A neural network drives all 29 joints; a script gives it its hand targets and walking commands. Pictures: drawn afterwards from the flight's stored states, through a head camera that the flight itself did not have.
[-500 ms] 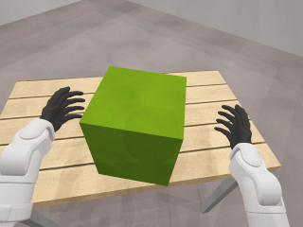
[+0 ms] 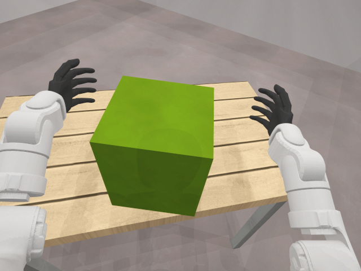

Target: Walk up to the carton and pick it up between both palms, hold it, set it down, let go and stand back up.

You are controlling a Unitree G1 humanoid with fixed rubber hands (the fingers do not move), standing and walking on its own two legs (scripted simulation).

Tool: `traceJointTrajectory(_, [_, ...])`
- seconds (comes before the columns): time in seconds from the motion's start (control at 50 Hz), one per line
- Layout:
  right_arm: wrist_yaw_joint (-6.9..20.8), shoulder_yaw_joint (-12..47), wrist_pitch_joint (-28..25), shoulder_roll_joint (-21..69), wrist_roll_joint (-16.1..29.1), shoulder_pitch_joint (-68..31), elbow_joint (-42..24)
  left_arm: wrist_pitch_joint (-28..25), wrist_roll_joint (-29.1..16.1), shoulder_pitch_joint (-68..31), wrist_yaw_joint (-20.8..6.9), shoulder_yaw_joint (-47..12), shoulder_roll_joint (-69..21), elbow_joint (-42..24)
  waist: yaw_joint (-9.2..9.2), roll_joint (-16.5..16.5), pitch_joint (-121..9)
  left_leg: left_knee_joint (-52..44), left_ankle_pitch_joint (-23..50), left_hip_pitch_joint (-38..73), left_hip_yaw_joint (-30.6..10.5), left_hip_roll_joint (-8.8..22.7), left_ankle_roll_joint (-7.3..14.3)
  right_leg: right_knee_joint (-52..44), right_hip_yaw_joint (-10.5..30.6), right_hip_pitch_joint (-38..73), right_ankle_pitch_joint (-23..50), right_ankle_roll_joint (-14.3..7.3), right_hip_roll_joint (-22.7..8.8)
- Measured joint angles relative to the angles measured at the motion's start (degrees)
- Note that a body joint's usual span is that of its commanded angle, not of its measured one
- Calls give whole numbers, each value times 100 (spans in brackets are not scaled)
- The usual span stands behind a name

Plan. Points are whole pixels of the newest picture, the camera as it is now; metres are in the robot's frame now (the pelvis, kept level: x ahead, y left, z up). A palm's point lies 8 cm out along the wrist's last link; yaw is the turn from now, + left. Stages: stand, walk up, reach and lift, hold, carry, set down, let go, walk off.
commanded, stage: reach and lift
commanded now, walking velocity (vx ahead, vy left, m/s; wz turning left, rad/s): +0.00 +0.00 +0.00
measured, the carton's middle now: (160, 149) +0.39 +0.02 +0.05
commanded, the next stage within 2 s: none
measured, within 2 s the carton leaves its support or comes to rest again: neither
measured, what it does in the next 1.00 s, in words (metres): stands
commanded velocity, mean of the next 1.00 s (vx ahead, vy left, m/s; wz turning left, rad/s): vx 0.00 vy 0.00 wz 0.00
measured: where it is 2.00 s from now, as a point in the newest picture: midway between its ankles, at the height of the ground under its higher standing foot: outside the picture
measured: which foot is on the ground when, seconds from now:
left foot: down 0.00-1.00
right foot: down 0.00-1.00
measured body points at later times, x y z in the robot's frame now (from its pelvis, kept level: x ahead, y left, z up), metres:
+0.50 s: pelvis +0.01 -0.01 +0.00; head +0.02 +0.02 +0.45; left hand +0.48 +0.18 +0.16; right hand +0.40 -0.22 +0.14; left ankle +0.03 +0.09 -0.75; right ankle -0.01 -0.14 -0.75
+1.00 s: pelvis +0.00 -0.01 -0.01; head +0.03 +0.02 +0.44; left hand +0.47 +0.16 +0.10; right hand +0.39 -0.21 +0.09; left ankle +0.03 +0.09 -0.75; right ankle -0.01 -0.14 -0.75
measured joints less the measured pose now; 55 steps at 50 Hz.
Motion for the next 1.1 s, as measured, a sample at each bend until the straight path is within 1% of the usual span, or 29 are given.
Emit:
traceJointTrajectory(0.1, [22,26,-36,-43,58,-533,609,-201,-87,-579,9,-195,98,785,-103,0,-108,27,20,-122,-33,18,-13,18,-31,-109,15,-17,19])
traceJointTrajectory(0.26, [63,138,-170,13,120,-1313,1600,-674,-145,-1489,-13,-489,103,2163,-268,-15,-255,43,49,-321,-61,47,-37,34,-55,-302,37,-42,50])
traceJointTrajectory(0.36, [62,251,-423,110,119,-1468,2018,-1044,-36,-1655,-65,-536,-23,2702,-286,-16,-304,20,50,-357,-56,67,-62,-2,-46,-338,48,-55,71])
traceJointTrajectory(0.46, [25,361,-761,272,42,-1225,2259,-1395,232,-1373,-133,-418,-239,2924,-224,-24,-280,-21,33,-280,-50,79,-88,-31,-38,-270,27,-65,84])
traceJointTrajectory(0.56, [-30,364,-1208,493,-143,-714,2236,-1795,441,-839,-128,-251,-445,2823,-130,-27,-207,-19,28,-299,-81,81,-115,10,-68,-296,-12,-77,87])
traceJointTrajectory(0.64, [-65,303,-1588,683,-350,-338,2176,-2181,480,-486,-70,-212,-562,2772,-79,-26,-228,38,35,-496,-134,81,-133,99,-121,-488,-43,-89,89])
traceJointTrajectory(0.72, [-80,189,-1892,854,-573,-129,2170,-2535,428,-289,-16,-260,-654,2824,-80,-22,-376,135,39,-803,-201,82,-148,203,-186,-774,-68,-102,91])
traceJointTrajectory(0.82, [-89,138,-2144,954,-764,-192,2391,-2856,423,-308,19,-319,-756,3065,-136,-37,-586,243,30,-1086,-237,81,-153,329,-220,-1054,-98,-109,90])
traceJointTrajectory(0.96, [-133,178,-2341,975,-774,-561,2959,-3078,563,-652,35,-344,-911,3551,-240,-25,-732,343,-3,-1192,-219,82,-133,409,-200,-1158,-112,-96,85])
traceJointTrajectory(1.1, [-161,232,-2442,978,-718,-817,3476,-3236,664,-979,108,-343,-1044,4121,-226,64,-760,397,-28,-1203,-167,74,-87,418,-149,-1164,-94,-63,72])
